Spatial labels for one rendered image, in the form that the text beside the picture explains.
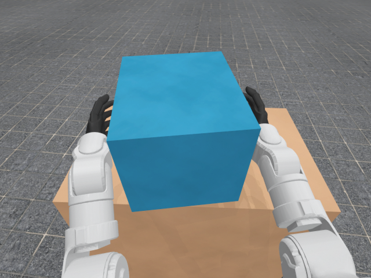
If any right robot hand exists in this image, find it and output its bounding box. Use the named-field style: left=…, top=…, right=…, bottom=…
left=243, top=86, right=269, bottom=124

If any left robot upper arm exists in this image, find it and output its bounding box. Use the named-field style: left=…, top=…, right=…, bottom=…
left=63, top=252, right=129, bottom=278

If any pedestal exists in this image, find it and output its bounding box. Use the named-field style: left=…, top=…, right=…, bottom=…
left=52, top=106, right=341, bottom=278

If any left robot forearm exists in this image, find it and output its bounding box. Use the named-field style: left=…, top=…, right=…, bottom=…
left=61, top=132, right=119, bottom=278

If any carton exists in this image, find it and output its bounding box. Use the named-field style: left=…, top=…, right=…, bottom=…
left=106, top=51, right=261, bottom=212

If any right robot upper arm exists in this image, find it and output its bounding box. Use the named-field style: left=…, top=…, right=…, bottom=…
left=279, top=230, right=371, bottom=278

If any right robot forearm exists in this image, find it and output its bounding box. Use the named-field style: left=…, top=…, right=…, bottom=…
left=252, top=123, right=356, bottom=274

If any left robot hand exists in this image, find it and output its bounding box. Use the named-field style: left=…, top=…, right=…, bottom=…
left=86, top=94, right=114, bottom=136

